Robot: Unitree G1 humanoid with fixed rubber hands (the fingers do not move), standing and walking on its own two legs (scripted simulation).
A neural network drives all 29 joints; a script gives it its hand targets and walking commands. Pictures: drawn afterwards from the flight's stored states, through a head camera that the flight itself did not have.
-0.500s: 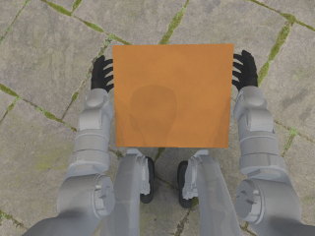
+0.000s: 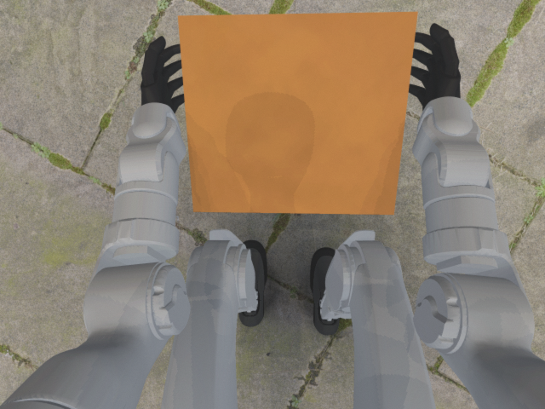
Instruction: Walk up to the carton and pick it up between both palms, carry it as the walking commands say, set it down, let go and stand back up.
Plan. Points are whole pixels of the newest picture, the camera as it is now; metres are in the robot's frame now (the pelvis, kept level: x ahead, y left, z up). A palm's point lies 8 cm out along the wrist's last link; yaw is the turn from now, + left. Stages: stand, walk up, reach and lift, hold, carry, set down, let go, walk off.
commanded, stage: set down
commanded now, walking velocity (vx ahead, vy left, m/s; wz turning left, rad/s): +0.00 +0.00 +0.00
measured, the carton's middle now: (292, 118) +0.49 -0.01 -0.21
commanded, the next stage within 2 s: none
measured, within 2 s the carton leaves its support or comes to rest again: rests again in 1.76 s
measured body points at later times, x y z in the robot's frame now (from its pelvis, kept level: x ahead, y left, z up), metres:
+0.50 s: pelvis -0.03 +0.00 -0.06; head +0.34 -0.02 +0.19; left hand +0.53 +0.17 -0.21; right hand +0.52 -0.19 -0.21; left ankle +0.12 +0.10 -0.45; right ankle +0.10 -0.08 -0.45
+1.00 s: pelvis -0.01 +0.01 -0.09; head +0.36 -0.02 +0.14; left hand +0.54 +0.18 -0.28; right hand +0.54 -0.18 -0.27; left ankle +0.12 +0.10 -0.45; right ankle +0.10 -0.08 -0.45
